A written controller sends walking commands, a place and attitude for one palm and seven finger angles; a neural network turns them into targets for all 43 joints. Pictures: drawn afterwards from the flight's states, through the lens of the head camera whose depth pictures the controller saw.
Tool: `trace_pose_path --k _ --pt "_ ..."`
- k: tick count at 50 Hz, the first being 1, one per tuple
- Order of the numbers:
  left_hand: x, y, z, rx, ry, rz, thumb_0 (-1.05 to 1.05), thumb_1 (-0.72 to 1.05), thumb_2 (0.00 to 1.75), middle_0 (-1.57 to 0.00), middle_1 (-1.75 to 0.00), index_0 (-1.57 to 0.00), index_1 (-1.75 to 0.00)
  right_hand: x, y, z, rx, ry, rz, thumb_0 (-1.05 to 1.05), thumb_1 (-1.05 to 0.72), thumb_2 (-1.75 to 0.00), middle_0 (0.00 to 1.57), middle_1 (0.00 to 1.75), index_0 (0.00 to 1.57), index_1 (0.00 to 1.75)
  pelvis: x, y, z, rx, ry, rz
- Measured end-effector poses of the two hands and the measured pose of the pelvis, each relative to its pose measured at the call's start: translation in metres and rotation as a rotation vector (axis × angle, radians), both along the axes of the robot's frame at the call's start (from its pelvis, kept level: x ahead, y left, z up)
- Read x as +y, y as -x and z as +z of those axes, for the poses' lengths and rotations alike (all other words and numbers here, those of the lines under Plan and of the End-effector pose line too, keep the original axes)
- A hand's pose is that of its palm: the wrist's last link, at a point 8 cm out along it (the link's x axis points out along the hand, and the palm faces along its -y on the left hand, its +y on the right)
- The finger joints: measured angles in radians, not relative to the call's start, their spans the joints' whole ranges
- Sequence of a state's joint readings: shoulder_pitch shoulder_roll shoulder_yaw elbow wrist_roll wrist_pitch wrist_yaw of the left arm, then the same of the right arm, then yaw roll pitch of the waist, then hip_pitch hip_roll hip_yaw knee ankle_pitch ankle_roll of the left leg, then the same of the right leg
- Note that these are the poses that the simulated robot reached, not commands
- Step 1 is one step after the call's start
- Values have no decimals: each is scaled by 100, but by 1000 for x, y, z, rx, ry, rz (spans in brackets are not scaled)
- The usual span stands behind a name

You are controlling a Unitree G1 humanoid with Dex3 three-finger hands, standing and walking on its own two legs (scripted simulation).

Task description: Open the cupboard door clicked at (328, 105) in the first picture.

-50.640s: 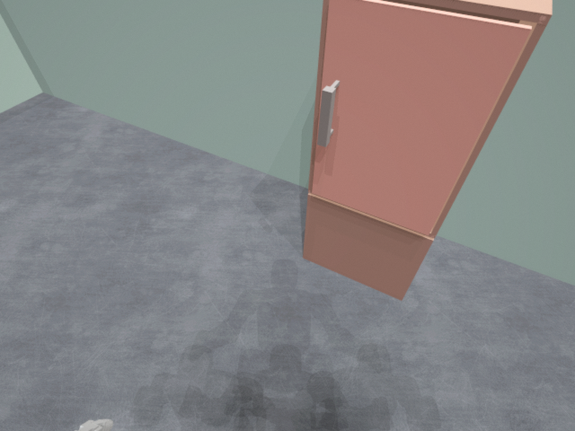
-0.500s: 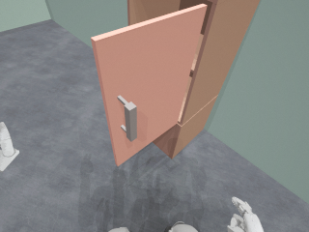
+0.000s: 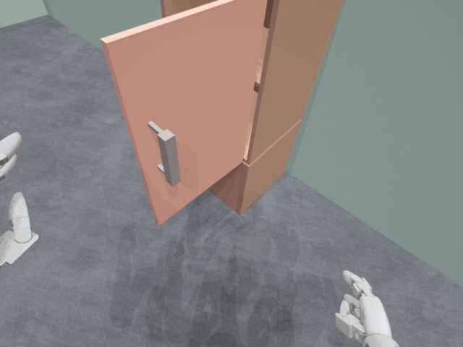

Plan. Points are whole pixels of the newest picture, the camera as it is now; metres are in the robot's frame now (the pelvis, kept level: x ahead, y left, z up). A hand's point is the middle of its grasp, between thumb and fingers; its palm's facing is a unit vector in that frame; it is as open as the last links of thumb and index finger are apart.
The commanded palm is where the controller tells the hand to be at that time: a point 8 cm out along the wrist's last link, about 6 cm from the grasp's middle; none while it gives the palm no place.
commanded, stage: stop stepping back and stand still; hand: left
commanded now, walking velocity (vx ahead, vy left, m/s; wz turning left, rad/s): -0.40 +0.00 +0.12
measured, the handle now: (163, 154) +0.51 +0.18 -0.01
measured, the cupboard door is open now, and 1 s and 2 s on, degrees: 87 87 87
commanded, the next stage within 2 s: let the arm hang, fingers relaxed in 1.22 s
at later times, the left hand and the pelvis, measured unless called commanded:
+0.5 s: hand out of the picture +0.08 +0.24 +0.16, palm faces +0.51 -0.74 -0.44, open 7.4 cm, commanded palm +0.02 +0.28 +0.18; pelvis -0.10 -0.03 +0.00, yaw +5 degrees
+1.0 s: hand out of the picture +0.08 +0.26 +0.16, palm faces +0.47 -0.75 -0.45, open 7.4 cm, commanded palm +0.02 +0.29 +0.18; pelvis -0.10 -0.01 -0.01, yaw +3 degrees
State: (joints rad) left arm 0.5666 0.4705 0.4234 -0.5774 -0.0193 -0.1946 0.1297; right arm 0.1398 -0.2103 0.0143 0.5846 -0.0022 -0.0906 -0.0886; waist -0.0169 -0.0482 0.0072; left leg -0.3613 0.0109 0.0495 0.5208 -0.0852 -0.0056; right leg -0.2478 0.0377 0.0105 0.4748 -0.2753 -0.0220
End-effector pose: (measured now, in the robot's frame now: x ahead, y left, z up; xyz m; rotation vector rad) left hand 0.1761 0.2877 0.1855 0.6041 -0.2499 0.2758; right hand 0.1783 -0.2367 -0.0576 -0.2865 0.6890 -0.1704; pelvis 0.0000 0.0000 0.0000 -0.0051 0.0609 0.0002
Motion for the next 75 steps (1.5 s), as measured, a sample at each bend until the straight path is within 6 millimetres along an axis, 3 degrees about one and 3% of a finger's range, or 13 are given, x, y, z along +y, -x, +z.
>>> trace_pose_path --k 5,14,21,26,33,41,50,57,66,67,69,72,75 --pt "-2 24 -5 26 -30 -11 1 89 89 -22 -30 -21 -31 -14 32 -2 -1 5 -15 1 -91 -90 20 30 20 30 -8 28 -2 -24 -30 4" --pt "-24 102 0 50 -26 98 1 89 89 -22 -30 -21 -31 -32 101 -23 71 -50 -3 1 -91 -90 21 30 20 30 -33 69 -2 -59 -29 23" --pt "-18 129 -4 -44 74 220 1 89 89 -22 -30 -21 -31 -42 137 -29 115 -26 5 1 -91 -90 21 30 20 30 -38 84 1 -54 -45 69" --pt "-18 143 -6 -53 64 197 1 89 89 -21 -30 -21 -31 -41 141 -29 70 -26 7 1 -91 -90 20 30 20 30 -34 99 -5 -81 -30 75" --pt "-9 153 -3 -74 33 177 1 89 89 -21 -30 -21 -31 -24 142 -25 9 -42 24 1 -91 -90 20 30 20 30 -28 111 -8 -92 -31 53" --pt "-3 146 -9 -69 58 181 1 89 89 -21 -30 -21 -31 -7 142 -29 8 -71 30 1 -91 -90 21 30 20 30 -22 109 -9 -94 -29 56" --pt "2 135 -11 -50 62 159 2 89 89 -21 -30 -21 -31 -4 135 -32 63 -56 36 1 -91 -90 21 30 20 30 -14 99 -8 -82 -18 61" --pt "13 125 -9 -12 33 159 1 89 89 -21 -30 -21 -31 2 120 -23 40 -54 34 1 -91 -90 21 30 20 30 -7 93 -3 -74 -24 56" --pt "12 124 -11 18 45 143 2 89 89 -21 -30 -21 -31 10 99 -14 -3 -60 51 1 -91 -90 21 30 20 30 -3 92 -1 -65 -11 53" --pt "14 121 -19 44 40 134 1 89 89 -21 -30 -21 -31 10 97 -17 -4 -68 69 1 -91 -90 21 30 20 30 -2 93 -2 -56 -8 65" --pt "23 112 -61 212 89 144 1 90 89 -21 -30 -20 -30 7 96 -30 45 -78 107 1 -91 -90 20 30 20 30 2 96 -5 -45 -7 85" --pt "28 114 -154 571 245 227 0 90 89 -20 -30 -20 -30 1 104 -50 147 -76 113 1 -91 -90 21 30 20 30 6 100 -10 -42 -13 94" --pt "9 145 -239 920 383 278 1 91 89 -20 -30 -20 -30 -6 125 -60 237 -67 90 1 -91 -90 21 30 20 30 5 103 -11 -55 -20 90"
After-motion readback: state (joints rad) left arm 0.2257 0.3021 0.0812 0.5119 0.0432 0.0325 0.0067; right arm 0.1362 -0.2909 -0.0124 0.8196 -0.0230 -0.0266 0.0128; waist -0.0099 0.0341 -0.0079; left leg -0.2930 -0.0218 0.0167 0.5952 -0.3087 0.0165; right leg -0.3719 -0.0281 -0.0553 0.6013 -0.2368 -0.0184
